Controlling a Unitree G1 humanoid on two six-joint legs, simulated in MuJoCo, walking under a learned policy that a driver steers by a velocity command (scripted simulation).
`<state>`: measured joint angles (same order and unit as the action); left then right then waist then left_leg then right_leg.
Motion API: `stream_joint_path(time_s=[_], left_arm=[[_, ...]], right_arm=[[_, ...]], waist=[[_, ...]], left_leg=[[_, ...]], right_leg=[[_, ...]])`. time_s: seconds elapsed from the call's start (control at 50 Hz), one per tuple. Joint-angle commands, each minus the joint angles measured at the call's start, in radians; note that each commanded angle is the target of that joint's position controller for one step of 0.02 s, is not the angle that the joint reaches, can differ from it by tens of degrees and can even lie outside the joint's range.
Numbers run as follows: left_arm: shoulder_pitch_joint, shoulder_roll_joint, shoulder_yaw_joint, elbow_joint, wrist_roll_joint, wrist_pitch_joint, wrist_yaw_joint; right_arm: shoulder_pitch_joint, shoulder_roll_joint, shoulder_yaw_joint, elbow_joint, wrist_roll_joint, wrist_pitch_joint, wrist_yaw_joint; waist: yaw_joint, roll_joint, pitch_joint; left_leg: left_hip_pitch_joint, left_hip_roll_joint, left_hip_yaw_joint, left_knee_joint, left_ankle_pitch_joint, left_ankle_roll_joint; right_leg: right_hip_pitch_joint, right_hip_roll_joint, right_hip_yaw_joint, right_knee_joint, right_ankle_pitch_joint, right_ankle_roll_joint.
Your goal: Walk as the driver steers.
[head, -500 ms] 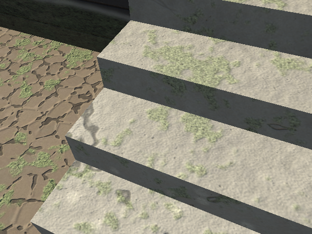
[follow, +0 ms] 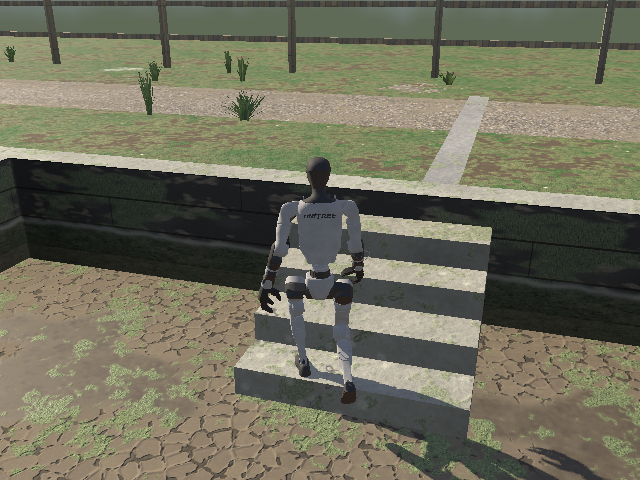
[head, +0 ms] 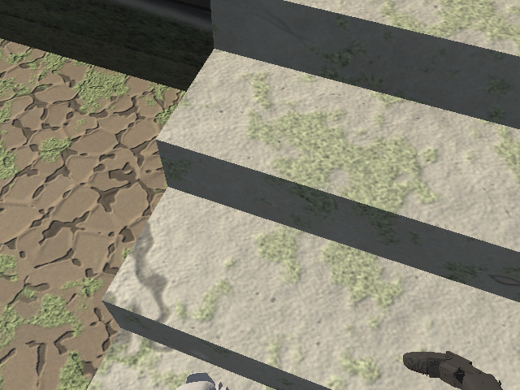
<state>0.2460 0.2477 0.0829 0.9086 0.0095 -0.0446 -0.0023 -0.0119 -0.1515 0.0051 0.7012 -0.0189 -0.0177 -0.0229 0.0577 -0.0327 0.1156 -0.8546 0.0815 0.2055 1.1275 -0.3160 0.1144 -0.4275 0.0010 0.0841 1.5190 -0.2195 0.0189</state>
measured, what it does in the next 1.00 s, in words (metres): climbs, turning right: right foot, then left foot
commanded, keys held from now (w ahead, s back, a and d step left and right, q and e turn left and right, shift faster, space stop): e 0.80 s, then no key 0.20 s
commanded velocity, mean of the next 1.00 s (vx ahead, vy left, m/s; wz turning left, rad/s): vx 0.03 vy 0.00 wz -0.52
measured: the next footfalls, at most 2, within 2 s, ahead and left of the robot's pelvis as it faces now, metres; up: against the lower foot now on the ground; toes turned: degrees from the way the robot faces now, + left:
right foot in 0.54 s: +0.07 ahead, -0.14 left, +0.00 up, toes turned -25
left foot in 0.90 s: +0.18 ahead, +0.07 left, +0.00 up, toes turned -29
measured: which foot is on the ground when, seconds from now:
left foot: down 0.00-0.58, up 0.60-0.88, down 0.90-1.00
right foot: up 0.00-0.52, down 0.54-1.00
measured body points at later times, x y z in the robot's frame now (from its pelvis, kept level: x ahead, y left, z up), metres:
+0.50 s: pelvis +0.06 +0.01 +0.10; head +0.08 +0.00 +0.55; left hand +0.26 +0.20 -0.01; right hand +0.16 -0.28 +0.01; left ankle +0.16 +0.09 -0.63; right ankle +0.02 -0.11 -0.61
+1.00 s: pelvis +0.10 -0.01 +0.09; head +0.12 -0.01 +0.54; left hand +0.38 +0.10 +0.00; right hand +0.16 -0.30 +0.01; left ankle +0.14 +0.08 -0.63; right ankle +0.03 -0.12 -0.63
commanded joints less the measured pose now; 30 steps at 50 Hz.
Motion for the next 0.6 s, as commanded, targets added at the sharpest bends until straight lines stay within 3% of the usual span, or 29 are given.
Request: stream_joint_path(time_s=[0.02,0.06,0.1,0.14,0.16,0.18,0.22,0.24,0.26,0.3,0.34,0.36,0.38,0.4,0.42,0.44,0.46,0.48,0.52,0.54,0.56,0.58,0.6], left_arm=[[0.113,-0.047,-0.004,-0.08,0.046,0.069,0.025],[0.058,-0.079,-0.016,-0.138,0.03,0.093,0.052],[0.037,-0.102,-0.028,-0.19,0.029,0.091,0.068],[0.023,-0.072,-0.021,-0.213,0.039,0.099,0.078],[0.021,-0.071,-0.019,-0.222,0.043,0.101,0.078],[0.024,-0.03,-0.009,-0.232,0.038,0.11,0.078],[-0.031,-0.009,0.001,-0.275,0.043,0.124,0.076],[-0.106,-0.001,-0.026,-0.299,-0.029,0.115,0.082],[-0.112,0.024,-0.016,-0.301,-0.034,0.113,0.075],[-0.094,0.008,-0.024,-0.307,-0.017,0.124,0.07],[-0.053,-0.008,-0.029,-0.302,-0.022,0.141,0.077],[-0.037,0.057,-0.024,-0.277,0.011,0.101,-0.072],[0.017,0.057,0.0,-0.284,0.027,0.072,-0.114],[0.004,0.065,0.01,-0.285,0.03,0.045,-0.124],[-0.024,0.048,0.012,-0.298,0.033,0.03,-0.12],[-0.038,0.016,-0.009,-0.311,0.033,0.031,-0.107],[-0.028,-0.01,-0.017,-0.3,0.039,0.037,-0.096],[-0.007,-0.01,-0.018,-0.29,0.044,0.038,-0.095],[0.105,0.008,-0.008,-0.235,0.034,0.036,-0.098],[0.093,0.061,0.027,-0.242,0.044,0.008,-0.101],[0.092,0.123,0.047,-0.229,0.051,-0.019,-0.082],[0.149,0.144,0.052,-0.201,0.046,-0.037,-0.051],[0.233,0.184,0.062,-0.162,0.036,-0.047,-0.029]], right_arm=[[0.058,-0.009,-0.024,0.028,-0.023,0.012,-0.029],[0.09,-0.026,-0.028,0.065,-0.026,-0.017,-0.014],[0.138,-0.049,-0.035,0.099,-0.029,-0.032,-0.008],[0.164,-0.058,-0.038,0.102,-0.019,-0.039,-0.007],[0.148,-0.055,-0.033,0.08,-0.018,-0.039,-0.017],[0.15,-0.085,-0.037,0.063,-0.016,-0.031,-0.025],[0.19,-0.12,-0.048,0.049,-0.011,-0.017,-0.039],[0.159,-0.15,-0.049,0.006,-0.012,0.017,-0.07],[0.115,-0.16,-0.054,-0.04,-0.007,0.022,-0.08],[0.09,-0.189,-0.063,-0.073,-0.004,0.034,-0.093],[0.057,-0.211,-0.069,-0.096,0.006,0.051,-0.085],[0.137,-0.183,-0.051,-0.083,-0.059,-0.054,-0.053],[0.07,-0.231,-0.064,-0.083,-0.037,-0.101,-0.044],[0.114,-0.193,-0.055,-0.058,-0.016,-0.119,-0.045],[0.151,-0.195,-0.056,-0.027,-0.011,-0.123,-0.042],[0.192,-0.193,-0.051,0.002,-0.032,-0.106,-0.045],[0.184,-0.188,-0.058,0.003,-0.031,-0.094,-0.048],[0.171,-0.205,-0.067,-0.006,-0.031,-0.088,-0.047],[0.13,-0.227,-0.075,-0.027,-0.044,-0.061,-0.035],[0.152,-0.154,-0.057,-0.019,-0.014,-0.072,-0.031],[0.132,-0.108,-0.04,-0.034,-0.005,-0.091,-0.022],[0.063,-0.094,-0.035,-0.061,-0.001,-0.107,-0.017],[-0.014,-0.07,-0.027,-0.111,-0.007,-0.115,-0.018]], waist=[[0.023,0.13,-0.147],[0.033,0.088,-0.1],[0.06,0.073,-0.126],[0.054,0.061,-0.131],[0.055,0.054,-0.156],[0.041,0.078,-0.161],[0.008,0.101,-0.155],[-0.043,0.169,-0.223],[-0.059,0.15,-0.263],[-0.048,0.118,-0.26],[-0.027,0.14,-0.215],[-0.092,0.02,-0.065],[-0.043,0.079,-0.079],[-0.076,0.038,-0.129],[-0.102,0.052,-0.157],[-0.13,0.042,-0.183],[-0.127,0.053,-0.188],[-0.131,0.056,-0.208],[-0.1,0.028,-0.22],[-0.091,0.05,-0.235],[-0.056,-0.01,-0.224],[-0.003,-0.06,-0.189],[0.048,-0.113,-0.194]], left_leg=[[0.238,0.24,-0.484,-0.614,-0.278,0.065],[0.173,0.257,-0.414,-0.656,-0.238,0.067],[0.249,0.254,-0.345,-0.681,-0.161,0.043],[0.312,0.264,-0.291,-0.715,-0.121,0.044],[0.324,0.271,-0.258,-0.727,-0.055,0.043],[0.371,0.271,-0.209,-0.76,-0.048,0.069],[0.455,0.275,-0.175,-0.795,-0.083,0.095],[0.576,0.268,-0.158,-0.822,-0.092,0.108],[0.635,0.302,-0.165,-0.838,-0.025,0.107],[0.593,0.285,-0.108,-0.833,-0.004,0.098],[0.488,0.253,-0.024,-0.84,-0.048,0.087],[0.411,0.321,-0.11,-1.047,-0.306,0.112],[0.505,0.411,-0.151,-1.033,-0.299,0.106],[0.647,0.428,-0.176,-1.013,-0.299,0.119],[0.75,0.43,-0.168,-1.002,-0.287,0.118],[0.872,0.387,-0.164,-0.987,-0.271,0.117],[0.865,0.336,-0.104,-0.967,-0.244,0.099],[0.876,0.298,-0.061,-0.944,-0.227,0.097],[0.871,0.281,-0.022,-0.888,-0.249,0.088],[0.703,0.315,-0.023,-0.834,-0.296,0.052],[0.635,0.256,0.049,-0.761,-0.294,0.002],[0.51,0.168,0.131,-0.61,-0.243,-0.053],[0.333,0.075,0.143,-0.434,-0.205,-0.104]], right_leg=[[-0.201,-0.028,-0.042,0.251,0.02,-0.025],[-0.262,-0.013,-0.055,0.316,0.03,-0.066],[-0.339,-0.031,-0.02,0.265,0.078,-0.066],[-0.406,-0.022,-0.03,0.257,0.106,-0.04],[-0.371,-0.029,-0.008,0.201,0.154,-0.022],[-0.377,-0.021,-0.063,0.117,0.119,-0.007],[-0.383,-0.036,-0.09,0.012,0.074,0.024],[-0.444,-0.051,-0.094,0.003,0.007,0.06],[-0.407,-0.076,-0.104,-0.023,-0.022,0.069],[-0.273,-0.085,-0.134,-0.159,-0.064,0.064],[-0.089,-0.06,-0.188,-0.356,-0.126,0.024],[-0.143,-0.047,-0.185,-0.22,-0.178,-0.004],[-0.177,-0.072,-0.085,-0.288,-0.146,-0.01],[-0.266,-0.08,-0.048,-0.362,-0.216,-0.007],[-0.287,-0.096,-0.026,-0.445,-0.264,-0.019],[-0.348,-0.148,0.034,-0.634,-0.233,-0.026],[-0.255,-0.129,-0.013,-0.761,-0.295,-0.027],[-0.197,-0.097,-0.062,-0.86,-0.342,-0.023],[-0.089,-0.062,-0.118,-1.102,-0.102,-0.048],[0.1,0.004,-0.152,-1.03,-0.058,-0.125],[0.082,-0.035,-0.072,-1.012,-0.042,-0.201],[0.095,-0.119,0.099,-1.073,-0.048,-0.299],[0.224,-0.183,0.271,-1.149,-0.021,-0.372]])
